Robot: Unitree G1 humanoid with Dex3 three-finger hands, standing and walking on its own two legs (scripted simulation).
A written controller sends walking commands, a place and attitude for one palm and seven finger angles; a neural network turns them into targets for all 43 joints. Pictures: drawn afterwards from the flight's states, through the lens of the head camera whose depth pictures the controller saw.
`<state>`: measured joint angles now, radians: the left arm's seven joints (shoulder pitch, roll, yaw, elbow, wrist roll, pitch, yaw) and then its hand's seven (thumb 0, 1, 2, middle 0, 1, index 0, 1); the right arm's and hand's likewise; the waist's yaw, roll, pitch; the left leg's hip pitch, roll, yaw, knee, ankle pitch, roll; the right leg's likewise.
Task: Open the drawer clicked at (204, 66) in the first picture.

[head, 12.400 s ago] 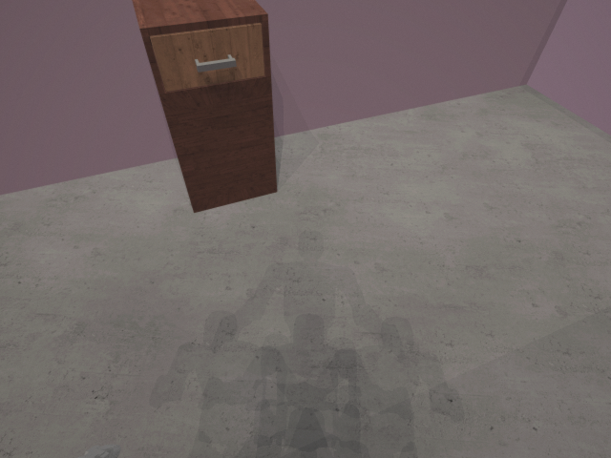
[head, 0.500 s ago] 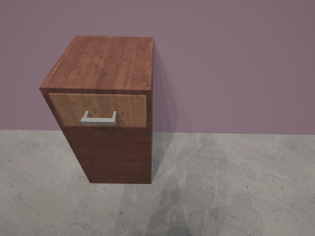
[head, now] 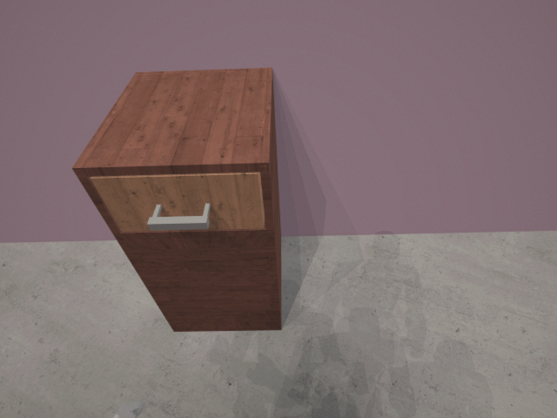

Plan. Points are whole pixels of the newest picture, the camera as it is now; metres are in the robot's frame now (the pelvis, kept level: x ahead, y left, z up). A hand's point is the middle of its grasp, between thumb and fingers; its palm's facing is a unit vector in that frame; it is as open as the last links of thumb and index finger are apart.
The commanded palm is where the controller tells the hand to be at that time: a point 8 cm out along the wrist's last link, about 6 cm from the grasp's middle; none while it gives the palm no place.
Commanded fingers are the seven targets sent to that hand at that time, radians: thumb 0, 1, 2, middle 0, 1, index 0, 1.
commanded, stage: raise the hand with hooked fingers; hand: left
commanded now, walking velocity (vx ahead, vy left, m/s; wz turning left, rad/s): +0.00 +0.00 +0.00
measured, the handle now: (180, 215) +0.54 +0.26 -0.08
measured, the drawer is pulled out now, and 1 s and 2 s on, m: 0.00 0.00 0.00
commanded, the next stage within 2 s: move the hooked fingers above the handle in 1.74 s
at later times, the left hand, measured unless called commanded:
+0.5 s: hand (144, 370) +0.20 +0.22 -0.03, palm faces +0.05 -0.09 -0.99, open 10.0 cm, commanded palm +0.18 +0.21 +0.03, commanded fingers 0.00 0.11 0.56 -0.26 -0.81 -0.26 -0.81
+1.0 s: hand (142, 300) +0.28 +0.23 +0.03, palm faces +0.05 -0.10 -0.99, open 12.8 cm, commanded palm +0.25 +0.23 +0.09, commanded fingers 0.00 -0.48 0.31 -0.30 -1.18 -0.30 -1.18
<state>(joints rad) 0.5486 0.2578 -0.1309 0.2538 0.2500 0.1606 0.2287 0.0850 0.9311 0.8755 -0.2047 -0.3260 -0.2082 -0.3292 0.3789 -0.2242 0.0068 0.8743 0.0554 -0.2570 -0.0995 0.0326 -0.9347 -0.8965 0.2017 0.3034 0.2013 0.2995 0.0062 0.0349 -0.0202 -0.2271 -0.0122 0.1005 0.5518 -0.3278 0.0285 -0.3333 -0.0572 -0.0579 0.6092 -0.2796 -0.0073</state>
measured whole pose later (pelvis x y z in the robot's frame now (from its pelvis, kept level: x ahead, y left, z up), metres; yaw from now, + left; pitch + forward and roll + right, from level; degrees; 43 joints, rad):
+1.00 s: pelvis +0.02 -0.01 +0.00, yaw +0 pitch +5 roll +1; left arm 0.18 0.37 -0.07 0.01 1.00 0.06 0.29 0.00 -0.25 0.40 -0.30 -1.04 -0.31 -1.05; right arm 0.15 -0.27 -0.05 0.61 -0.02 0.07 0.00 0.01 -0.91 -0.90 0.20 0.30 0.20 0.30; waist 0.06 0.06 -0.05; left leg -0.32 0.01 0.08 0.61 -0.37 0.01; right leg -0.42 -0.01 -0.03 0.64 -0.31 -0.02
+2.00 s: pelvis +0.01 -0.01 +0.01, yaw +1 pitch +3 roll +1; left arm -0.12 0.44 -0.08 0.21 0.96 0.00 0.11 0.00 -0.49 0.30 -0.31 -1.20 -0.32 -1.20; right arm 0.15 -0.25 -0.01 0.62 0.02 0.08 -0.02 0.01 -0.91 -0.90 0.20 0.30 0.20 0.30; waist 0.07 0.07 -0.02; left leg -0.23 0.00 0.06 0.46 -0.28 0.02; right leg -0.32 -0.02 -0.05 0.49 -0.23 -0.02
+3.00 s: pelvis +0.01 +0.00 -0.01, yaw +0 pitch +15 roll +0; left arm -0.61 0.49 0.02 0.91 1.09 -0.13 0.28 0.00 -0.49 0.30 -0.31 -1.20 -0.32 -1.20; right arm 0.32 -0.26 -0.06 0.66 0.00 0.12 -0.01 0.00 -0.91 -0.90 0.20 0.30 0.20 0.30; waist -0.05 0.04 -0.11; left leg -0.58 0.01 0.08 0.69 -0.37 0.03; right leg -0.65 -0.01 -0.03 0.67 -0.28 -0.01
